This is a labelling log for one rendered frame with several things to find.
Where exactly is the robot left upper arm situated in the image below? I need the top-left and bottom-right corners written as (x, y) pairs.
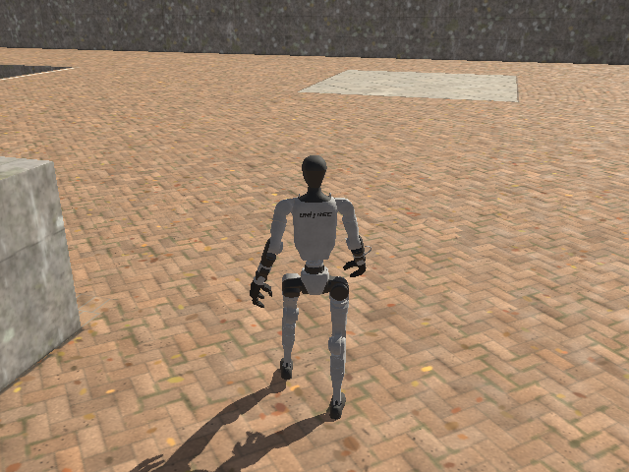
top-left (267, 198), bottom-right (295, 255)

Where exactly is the robot right forearm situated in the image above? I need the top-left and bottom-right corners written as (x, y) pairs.
top-left (351, 235), bottom-right (366, 266)

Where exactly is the robot left forearm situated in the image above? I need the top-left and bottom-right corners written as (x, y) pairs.
top-left (254, 239), bottom-right (276, 285)

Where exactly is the right robot hand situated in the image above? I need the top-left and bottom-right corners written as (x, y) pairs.
top-left (343, 260), bottom-right (366, 277)

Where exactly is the left robot thigh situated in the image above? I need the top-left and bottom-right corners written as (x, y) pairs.
top-left (282, 273), bottom-right (302, 325)

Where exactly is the robot head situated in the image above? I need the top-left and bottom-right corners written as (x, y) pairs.
top-left (298, 155), bottom-right (331, 203)

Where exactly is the left robot hand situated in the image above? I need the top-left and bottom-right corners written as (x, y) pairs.
top-left (250, 281), bottom-right (272, 308)

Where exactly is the robot right upper arm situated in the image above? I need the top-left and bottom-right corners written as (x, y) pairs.
top-left (334, 198), bottom-right (362, 250)

